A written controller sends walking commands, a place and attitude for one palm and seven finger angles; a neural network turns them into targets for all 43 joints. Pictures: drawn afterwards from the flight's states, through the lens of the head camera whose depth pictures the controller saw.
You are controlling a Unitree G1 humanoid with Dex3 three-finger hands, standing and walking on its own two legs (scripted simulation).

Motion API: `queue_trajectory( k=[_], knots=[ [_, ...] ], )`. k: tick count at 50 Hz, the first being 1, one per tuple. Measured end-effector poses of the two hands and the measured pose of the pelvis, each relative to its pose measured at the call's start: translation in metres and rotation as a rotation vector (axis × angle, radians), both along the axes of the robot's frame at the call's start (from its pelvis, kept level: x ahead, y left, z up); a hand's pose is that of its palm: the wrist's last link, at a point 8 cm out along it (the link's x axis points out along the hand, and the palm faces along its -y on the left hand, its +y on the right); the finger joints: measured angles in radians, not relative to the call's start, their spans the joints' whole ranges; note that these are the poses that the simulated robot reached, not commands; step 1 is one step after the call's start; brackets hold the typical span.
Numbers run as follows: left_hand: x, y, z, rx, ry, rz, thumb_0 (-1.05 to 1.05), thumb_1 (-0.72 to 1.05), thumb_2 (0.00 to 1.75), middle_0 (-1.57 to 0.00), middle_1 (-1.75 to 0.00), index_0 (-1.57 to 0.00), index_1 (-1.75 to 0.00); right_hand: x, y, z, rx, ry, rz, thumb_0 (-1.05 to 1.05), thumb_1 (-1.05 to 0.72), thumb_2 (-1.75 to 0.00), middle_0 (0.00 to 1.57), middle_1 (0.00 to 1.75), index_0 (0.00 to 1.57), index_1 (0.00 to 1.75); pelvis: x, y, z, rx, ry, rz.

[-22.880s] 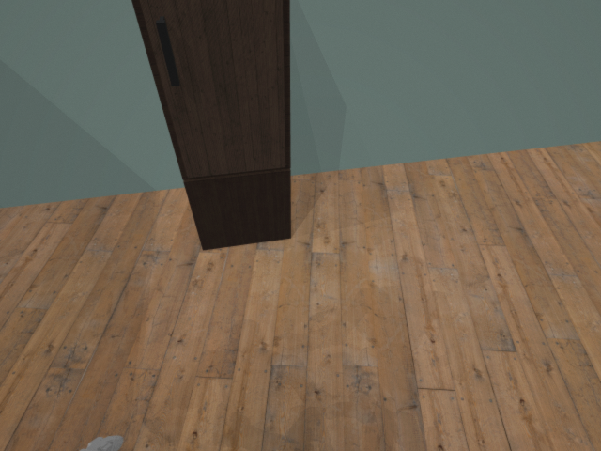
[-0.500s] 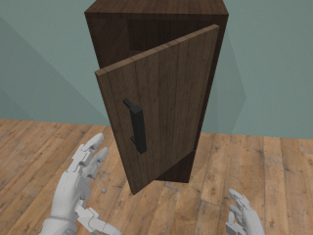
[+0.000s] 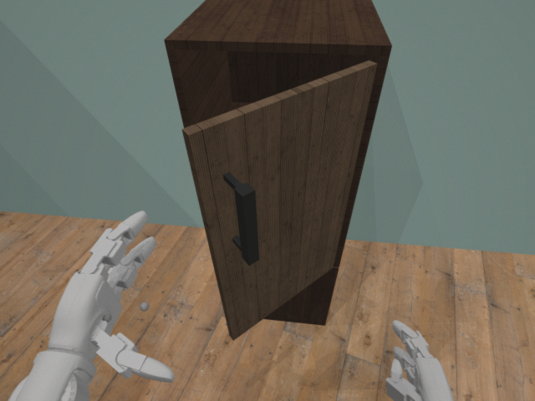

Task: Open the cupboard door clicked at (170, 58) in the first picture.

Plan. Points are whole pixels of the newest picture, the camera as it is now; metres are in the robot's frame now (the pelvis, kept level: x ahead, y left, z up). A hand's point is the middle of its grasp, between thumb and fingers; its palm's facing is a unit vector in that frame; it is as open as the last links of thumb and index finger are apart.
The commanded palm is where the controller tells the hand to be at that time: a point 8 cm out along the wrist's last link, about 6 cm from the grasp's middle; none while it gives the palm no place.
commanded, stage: draw the hand back to the body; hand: left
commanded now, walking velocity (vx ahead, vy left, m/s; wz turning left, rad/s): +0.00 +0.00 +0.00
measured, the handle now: (240, 220) +0.35 +0.08 +0.11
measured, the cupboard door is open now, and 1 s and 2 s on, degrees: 44 44 44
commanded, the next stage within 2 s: step back with the hand held close in 1.08 s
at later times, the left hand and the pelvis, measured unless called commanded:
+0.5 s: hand (83, 268) +0.21 +0.24 +0.17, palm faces +0.38 -0.84 -0.38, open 11.5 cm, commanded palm +0.16 +0.28 +0.18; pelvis +0.02 +0.01 +0.02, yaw -1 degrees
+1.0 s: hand (69, 260) +0.22 +0.25 +0.18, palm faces +0.44 -0.81 -0.39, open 7.5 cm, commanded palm +0.17 +0.30 +0.19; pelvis +0.02 +0.00 +0.03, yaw -2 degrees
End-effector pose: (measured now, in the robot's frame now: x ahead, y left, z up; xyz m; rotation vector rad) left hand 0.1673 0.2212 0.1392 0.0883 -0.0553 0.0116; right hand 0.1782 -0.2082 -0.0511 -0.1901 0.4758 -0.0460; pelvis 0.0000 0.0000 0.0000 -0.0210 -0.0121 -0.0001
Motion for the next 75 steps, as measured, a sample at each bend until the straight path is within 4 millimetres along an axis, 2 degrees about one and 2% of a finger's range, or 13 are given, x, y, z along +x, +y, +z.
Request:
queue_trajectory(
  k=[6, 12, 25, 38, 42, 49, 61, 64, 67, 70, 75],
  knots=[
    [-0.006, 0.015, 0.016, 0.164, -0.038, 0.157, -0.02, -0.37, 0.35, -0.16, -0.3, -0.16, -0.3, 0.004, 0.005, 0.007, -0.028, 0.007, 0.003, 0.02, -0.91, -0.9, 0.2, 0.3, 0.2, 0.3, 0.002, 0.001, 0.007, 0.0, -0.027, -0.004],
    [-0.007, 0.03, 0.02, 0.234, -0.034, 0.27, -0.01, -0.19, 0.43, -0.17, -0.3, -0.17, -0.3, 0.003, 0.01, 0.005, -0.036, 0.066, 0.01, 0.02, -0.91, -0.9, 0.2, 0.3, 0.2, 0.3, 0.004, 0.004, 0.015, 0.003, -0.046, -0.009],
    [0.005, 0.057, 0.046, 0.33, -0.092, 0.363, -0.01, 0.25, 0.62, -0.19, -0.3, -0.19, -0.3, 0.009, 0.009, 0.0, -0.033, 0.149, -0.007, 0.02, -0.9, -0.9, 0.2, 0.3, 0.2, 0.3, 0.018, 0.008, 0.024, 0.009, -0.066, -0.022],
    [0.009, 0.079, 0.063, 0.376, -0.126, 0.45, 0.0, 0.7, 0.81, -0.21, -0.3, -0.2, -0.3, 0.021, -0.004, 0.003, -0.042, 0.164, -0.031, 0.02, -0.91, -0.9, 0.2, 0.3, 0.2, 0.3, 0.024, 0.004, 0.027, 0.009, -0.071, -0.027],
    [0.009, 0.079, 0.061, 0.363, -0.119, 0.462, 0.0, 0.79, 0.85, -0.21, -0.3, -0.21, -0.3, 0.021, -0.006, 0.002, -0.041, 0.172, -0.032, 0.02, -0.91, -0.9, 0.2, 0.3, 0.2, 0.3, 0.023, 0.003, 0.028, 0.009, -0.071, -0.027],
    [0.006, 0.069, 0.054, 0.346, -0.092, 0.434, 0.01, 0.87, 0.88, -0.21, -0.3, -0.21, -0.3, 0.016, -0.01, 0.002, -0.04, 0.179, -0.039, 0.02, -0.91, -0.9, 0.2, 0.3, 0.2, 0.3, 0.021, 0.0, 0.028, 0.009, -0.074, -0.028],
    [-0.003, 0.07, 0.062, 0.358, -0.124, 0.447, 0.01, 0.89, 0.89, -0.21, -0.3, -0.21, -0.3, 0.004, -0.011, 0.0, -0.028, 0.177, -0.044, 0.02, -0.91, -0.9, 0.2, 0.3, 0.2, 0.3, 0.011, -0.003, 0.029, 0.009, -0.089, -0.028],
    [-0.003, 0.074, 0.07, 0.39, -0.162, 0.445, 0.01, 0.89, 0.89, -0.21, -0.3, -0.21, -0.3, 0.0, -0.011, 0.0, -0.028, 0.19, -0.041, 0.02, -0.91, -0.9, 0.2, 0.3, 0.2, 0.3, 0.006, -0.003, 0.028, 0.004, -0.069, -0.017],
    [-0.002, 0.076, 0.071, 0.425, -0.158, 0.417, 0.01, 0.89, 0.89, -0.21, -0.3, -0.21, -0.3, -0.006, -0.013, 0.001, -0.033, 0.212, -0.056, 0.02, -0.91, -0.9, 0.2, 0.3, 0.2, 0.3, -0.001, -0.001, 0.028, 0.0, -0.04, -0.018],
    [-0.004, 0.073, 0.064, 0.444, -0.116, 0.365, 0.01, 0.89, 0.89, -0.21, -0.3, -0.21, -0.3, -0.014, -0.018, 0.0, -0.043, 0.233, -0.086, 0.01, -0.91, -0.9, 0.2, 0.3, 0.2, 0.3, -0.009, 0.003, 0.027, 0.002, -0.017, -0.025],
    [-0.017, 0.073, 0.054, 0.467, -0.062, 0.294, 0.01, 0.89, 0.89, -0.21, -0.3, -0.21, -0.3, -0.034, -0.023, 0.0, -0.064, 0.263, -0.144, 0.01, -0.91, -0.9, 0.2, 0.3, 0.2, 0.3, -0.023, 0.011, 0.025, 0.007, 0.001, -0.034]
  ],
)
